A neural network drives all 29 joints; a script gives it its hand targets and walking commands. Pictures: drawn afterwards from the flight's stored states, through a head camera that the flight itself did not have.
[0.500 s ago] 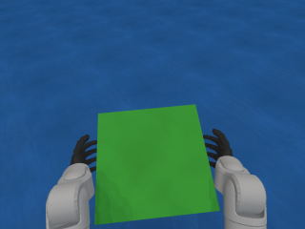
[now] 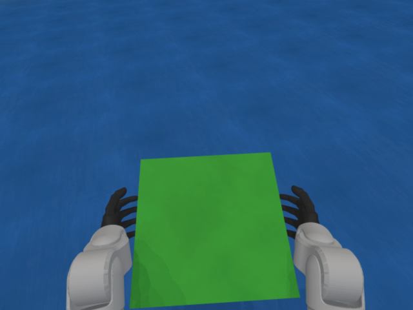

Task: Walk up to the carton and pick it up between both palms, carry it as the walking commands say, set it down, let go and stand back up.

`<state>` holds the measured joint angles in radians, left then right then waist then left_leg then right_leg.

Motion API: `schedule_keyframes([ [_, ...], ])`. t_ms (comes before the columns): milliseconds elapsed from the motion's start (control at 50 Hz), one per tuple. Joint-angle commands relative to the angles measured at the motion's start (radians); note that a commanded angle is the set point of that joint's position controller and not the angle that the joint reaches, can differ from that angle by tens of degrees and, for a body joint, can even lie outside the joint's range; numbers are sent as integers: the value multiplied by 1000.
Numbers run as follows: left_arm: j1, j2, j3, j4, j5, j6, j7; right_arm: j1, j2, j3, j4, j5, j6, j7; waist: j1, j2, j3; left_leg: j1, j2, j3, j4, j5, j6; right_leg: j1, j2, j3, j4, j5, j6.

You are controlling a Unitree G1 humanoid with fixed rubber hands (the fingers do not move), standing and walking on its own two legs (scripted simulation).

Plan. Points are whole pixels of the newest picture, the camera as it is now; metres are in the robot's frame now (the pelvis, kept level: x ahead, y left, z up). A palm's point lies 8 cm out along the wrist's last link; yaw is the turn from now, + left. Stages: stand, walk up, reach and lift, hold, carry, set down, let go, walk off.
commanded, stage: carry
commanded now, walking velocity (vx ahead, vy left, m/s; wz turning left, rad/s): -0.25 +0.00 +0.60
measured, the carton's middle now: (209, 231) +0.29 -0.01 +0.01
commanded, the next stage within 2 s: none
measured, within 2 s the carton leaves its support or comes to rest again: neither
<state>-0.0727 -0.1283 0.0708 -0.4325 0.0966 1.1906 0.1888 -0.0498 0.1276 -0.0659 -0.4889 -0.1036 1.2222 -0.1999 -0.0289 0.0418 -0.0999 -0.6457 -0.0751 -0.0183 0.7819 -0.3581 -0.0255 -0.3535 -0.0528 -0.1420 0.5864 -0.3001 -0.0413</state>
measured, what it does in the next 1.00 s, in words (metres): walks backwards, turning left: left foot, then right foot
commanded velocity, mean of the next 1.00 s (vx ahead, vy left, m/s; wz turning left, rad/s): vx -0.25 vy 0.00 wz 0.60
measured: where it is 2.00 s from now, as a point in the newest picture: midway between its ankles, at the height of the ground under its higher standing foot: outside the picture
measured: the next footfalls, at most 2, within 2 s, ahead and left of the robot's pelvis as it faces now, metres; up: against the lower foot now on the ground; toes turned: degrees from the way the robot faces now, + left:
left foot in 0.30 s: -0.13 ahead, +0.16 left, +0.00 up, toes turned +18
right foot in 0.66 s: -0.18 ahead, -0.07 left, +0.00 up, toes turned +18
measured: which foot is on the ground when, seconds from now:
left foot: up 0.00-0.28, down 0.30-0.66, up 0.68-1.00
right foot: down 0.00-0.30, up 0.32-0.64, down 0.66-1.00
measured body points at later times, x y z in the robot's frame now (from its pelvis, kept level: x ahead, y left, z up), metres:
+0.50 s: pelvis -0.19 +0.03 -0.01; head -0.17 +0.04 +0.44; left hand -0.02 +0.28 +0.06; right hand +0.12 -0.02 +0.07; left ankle -0.16 +0.15 -0.73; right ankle -0.13 -0.08 -0.67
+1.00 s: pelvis -0.36 -0.03 -0.01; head -0.35 -0.04 +0.44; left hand -0.24 +0.26 +0.08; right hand -0.05 +0.00 +0.08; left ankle -0.46 +0.06 -0.72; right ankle -0.22 -0.08 -0.73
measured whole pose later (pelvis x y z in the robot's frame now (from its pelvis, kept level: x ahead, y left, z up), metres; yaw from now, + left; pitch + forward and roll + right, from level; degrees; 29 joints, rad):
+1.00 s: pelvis -0.36 -0.03 -0.01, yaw +38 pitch +3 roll +3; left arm -0.07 -0.13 0.09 -0.50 0.11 1.19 0.19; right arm -0.12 0.13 -0.06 -0.49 -0.09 1.23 -0.21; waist -0.05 -0.02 -0.06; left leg -0.35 0.01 0.09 0.70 -0.39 -0.01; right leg -0.49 -0.25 -0.26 0.66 -0.20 -0.01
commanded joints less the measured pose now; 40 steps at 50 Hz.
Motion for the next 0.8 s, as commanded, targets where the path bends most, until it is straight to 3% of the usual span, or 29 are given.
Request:
schedule_keyframes([
  [0, -398, -955, -619, -132, -362, -19, -267, -539, 987, 745, -122, 445, -25, 269, 15, -132, -115, -10, 70, 1, 479, -82, 15, -19, -384, 162, -285, 221, -105],
  [40, -406, -933, -612, -159, -358, -22, -261, -538, 987, 761, -120, 464, -27, 268, 7, -173, -131, 10, 73, 25, 493, 19, 14, 42, -285, 31, -204, 266, -44],
  [60, -398, -922, -604, -159, -358, -20, -258, -528, 975, 757, -111, 460, -25, 263, 7, -196, -139, 24, 70, 58, 435, 23, 8, 63, -264, 8, -177, 278, -31],
  [100, -363, -908, -594, -147, -356, -11, -256, -494, 951, 749, -100, 449, -18, 255, 14, -239, -160, 59, 68, 122, 331, -24, 1, 97, -277, 12, -155, 300, -46],
  [160, -339, -898, -599, -137, -354, -2, -253, -468, 933, 734, -89, 435, -5, 250, 30, -285, -196, 91, 59, 161, 160, -119, 13, 156, -326, 53, -126, 387, -86],
  [200, -339, -894, -605, -136, -352, 0, -252, -450, 929, 717, -69, 427, 1, 250, 34, -302, -236, 136, 51, 159, 30, -124, 23, 196, -354, 69, -97, 474, -82],
  [240, -347, -899, -613, -128, -352, 0, -252, -434, 931, 700, -48, 417, 2, 253, 27, -293, -282, 212, 49, 149, -156, -76, 30, 216, -363, 54, -26, 523, -51],
  [260, -350, -901, -617, -116, -352, 1, -253, -428, 929, 688, -37, 409, 0, 257, 15, -224, -295, 306, 77, 135, -328, 69, 21, 162, -337, 8, 50, 456, -4],
  [280, -367, -903, -621, -107, -355, 1, -254, -419, 929, 677, -23, 404, -3, 262, 5, -113, -270, 422, 160, 29, -415, 171, 21, 2, -299, -21, 142, 261, 48],
  [300, -370, -896, -624, -104, -359, 0, -257, -387, 927, 662, 2, 386, -7, 262, 5, 171, -273, 555, 390, -286, -400, 619, 93, -262, -186, -59, 257, -88, 119],
  [320, -423, -925, -671, -152, -384, -6, -263, -406, 951, 652, -20, 385, -24, 263, 7, 317, -248, 502, 498, -428, -360, 958, 209, -349, -93, -8, 427, -365, 147],
  [340, -446, -958, -710, -154, -400, -10, -264, -417, 966, 644, -41, 385, -30, 267, 15, 213, -252, 506, 433, -321, -310, 964, 205, -351, -100, 76, 552, -325, 141],
  [360, -476, -990, -735, -168, -421, -18, -267, -437, 971, 637, -60, 379, -40, 268, 16, 150, -256, 492, 373, -228, -296, 851, 179, -357, -91, 83, 606, -258, 137],
  [400, -513, -1022, -765, -201, -452, -25, -271, -433, 988, 630, -77, 379, -55, 267, 18, 141, -260, 456, 290, -134, -291, 654, 146, -331, -85, 80, 639, -136, 136],
  [440, -518, -1018, -782, -231, -469, -29, -266, -422, 978, 626, -101, 377, -62, 256, 12, 128, -265, 442, 278, -170, -331, 528, 154, -300, -57, 70, 590, -143, 134],
  [520, -434, -967, -762, -198, -458, -10, -258, -372, 931, 636, -112, 368, -48, 243, 6, 120, -281, 452, 308, -305, -395, 414, 175, -210, 4, 75, 378, -194, 108],
  [580, -395, -938, -729, -156, -439, 2, -258, -374, 912, 656, -101, 372, -33, 243, 9, 149, -287, 376, 293, -332, -446, 316, 137, -13, 42, 58, 126, -206, 77],
  [620, -378, -932, -697, -127, -424, 6, -259, -389, 904, 672, -92, 375, -24, 243, 19, 157, -283, 291, 247, -300, -450, 272, 72, 185, 40, 6, -154, -115, 62],
  [640, -379, -929, -682, -113, -418, 7, -260, -395, 901, 673, -84, 374, -20, 245, 16, 59, -276, 182, 191, -257, -381, 191, 36, 302, -48, 86, -249, -84, 47],
  [660, -364, -911, -650, -83, -393, 0, -266, -408, 914, 694, -85, 383, -14, 250, 30, -299, -219, -22, 6, -49, -125, -41, -34, 316, -389, 417, -333, 16, -78],
  [680, -360, -933, -642, -112, -394, -4, -265, -474, 902, 700, -130, 392, -14, 252, 22, -352, -147, -82, 25, 46, 210, -257, -20, 120, -565, 434, -330, 229, -182],
  [700, -375, -939, -625, -123, -386, -5, -264, -485, 946, 706, -104, 409, -18, 260, 18, -191, -113, -36, 58, 17, 367, -209, -7, 46, -489, 331, -309, 301, -176],
  [720, -392, -939, -624, -143, -379, -12, -266, -522, 971, 729, -122, 435, -24, 267, 18, -114, -122, 1, 62, 2, 458, -125, 5, 21, -414, 209, -276, 299, -138],
  [740, -388, -928, -617, -149, -366, -13, -263, -529, 983, 745, -124, 454, -24, 271, 15, -134, -129, 13, 71, -8, 505, -54, 13, 27, -354, 126, -252, 279, -101],
  [780, -379, -911, -607, -163, -362, -14, -256, -514, 974, 753, -112, 464, -24, 268, 7, -189, -143, 40, 66, 33, 438, 14, 5, 84, -268, 7, -176, 313, -41],
])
